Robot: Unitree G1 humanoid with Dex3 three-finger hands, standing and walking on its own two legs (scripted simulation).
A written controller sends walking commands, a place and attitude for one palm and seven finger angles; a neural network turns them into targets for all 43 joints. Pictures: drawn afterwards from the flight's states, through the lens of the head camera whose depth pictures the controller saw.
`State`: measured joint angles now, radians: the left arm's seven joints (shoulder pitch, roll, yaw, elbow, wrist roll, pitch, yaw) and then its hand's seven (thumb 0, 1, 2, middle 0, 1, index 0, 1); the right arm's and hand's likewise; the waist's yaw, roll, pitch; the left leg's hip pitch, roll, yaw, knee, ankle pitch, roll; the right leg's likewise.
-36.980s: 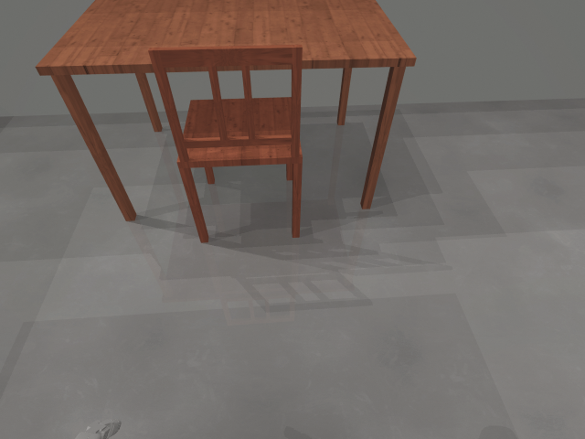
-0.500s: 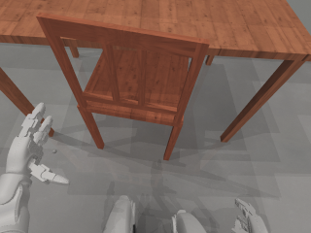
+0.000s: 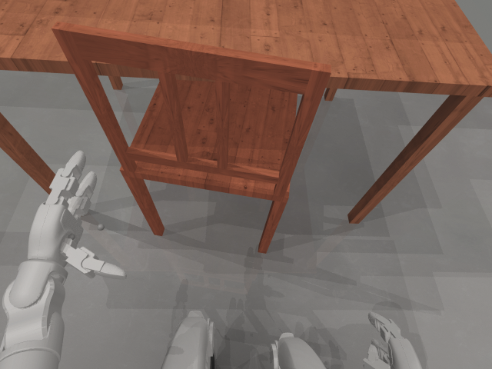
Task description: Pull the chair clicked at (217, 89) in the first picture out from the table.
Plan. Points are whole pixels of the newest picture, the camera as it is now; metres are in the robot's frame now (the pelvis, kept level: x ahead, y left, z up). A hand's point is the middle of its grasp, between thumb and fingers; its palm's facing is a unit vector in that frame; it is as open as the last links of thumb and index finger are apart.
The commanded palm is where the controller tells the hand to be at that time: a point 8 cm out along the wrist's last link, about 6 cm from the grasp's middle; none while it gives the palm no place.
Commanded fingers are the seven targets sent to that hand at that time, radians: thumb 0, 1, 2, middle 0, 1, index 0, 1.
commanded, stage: aim the fingers beside a spindle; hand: left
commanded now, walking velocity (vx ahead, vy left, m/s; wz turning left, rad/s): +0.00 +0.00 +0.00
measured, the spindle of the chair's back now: (175, 121) +0.56 +0.16 +0.01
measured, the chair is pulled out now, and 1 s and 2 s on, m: -0.05 -0.05 -0.05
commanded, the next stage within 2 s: push the fingers through the gap in 0.90 s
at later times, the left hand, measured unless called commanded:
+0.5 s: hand (102, 217) +0.34 +0.24 +0.02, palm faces +0.03 -1.00 -0.04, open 16.9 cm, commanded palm +0.32 +0.28 +0.03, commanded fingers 0.00 -0.50 0.30 -0.06 -0.08 -0.06 -0.08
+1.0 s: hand (101, 216) +0.34 +0.24 +0.02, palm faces +0.02 -1.00 -0.03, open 16.9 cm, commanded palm +0.32 +0.28 +0.02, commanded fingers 0.00 -0.50 0.30 -0.06 -0.08 -0.06 -0.08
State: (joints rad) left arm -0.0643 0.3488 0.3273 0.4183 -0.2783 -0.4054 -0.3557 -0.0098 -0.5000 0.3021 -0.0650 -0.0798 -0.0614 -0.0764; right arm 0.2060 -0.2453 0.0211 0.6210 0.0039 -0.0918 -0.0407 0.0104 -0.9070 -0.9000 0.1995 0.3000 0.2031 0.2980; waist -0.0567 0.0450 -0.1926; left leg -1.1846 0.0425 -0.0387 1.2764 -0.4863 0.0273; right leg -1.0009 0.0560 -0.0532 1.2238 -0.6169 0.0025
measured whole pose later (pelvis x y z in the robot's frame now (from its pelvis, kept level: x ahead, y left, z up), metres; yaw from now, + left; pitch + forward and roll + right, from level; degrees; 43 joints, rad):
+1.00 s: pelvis +0.00 +0.00 +0.00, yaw +0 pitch +22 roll -5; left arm -0.17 0.37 0.35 0.54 -0.26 -0.42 -0.35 -0.01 -0.50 0.30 -0.07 -0.08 -0.06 -0.08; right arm 0.21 -0.24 0.03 0.62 0.00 -0.05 -0.03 0.01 -0.91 -0.90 0.20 0.30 0.20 0.30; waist -0.07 0.04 -0.19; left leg -1.19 0.04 -0.04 1.27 -0.48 0.03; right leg -1.01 0.06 -0.05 1.22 -0.61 0.00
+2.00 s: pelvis +0.00 -0.01 -0.01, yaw -1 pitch +25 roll -5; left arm -0.58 0.48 0.45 0.93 -0.16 -0.46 -0.34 -0.01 -0.50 0.30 -0.07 -0.08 -0.06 -0.08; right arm 0.27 -0.26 0.02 0.67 -0.01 0.01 -0.02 0.01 -0.91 -0.90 0.20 0.30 0.20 0.30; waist -0.12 0.04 -0.17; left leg -1.27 0.06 -0.03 1.31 -0.48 0.02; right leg -1.10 0.07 -0.04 1.27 -0.62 0.00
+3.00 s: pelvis -0.01 +0.00 -0.01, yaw -2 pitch +26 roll -6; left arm -0.68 0.51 0.44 1.03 -0.13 -0.46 -0.33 -0.01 -0.50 0.30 -0.19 -0.47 -0.18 -0.46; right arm 0.28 -0.25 0.03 0.66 -0.02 0.07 0.00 0.01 -0.91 -0.90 0.20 0.30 0.20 0.30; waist -0.14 0.04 -0.16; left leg -1.30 0.05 -0.04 1.31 -0.48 0.03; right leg -1.12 0.07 -0.05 1.26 -0.61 0.01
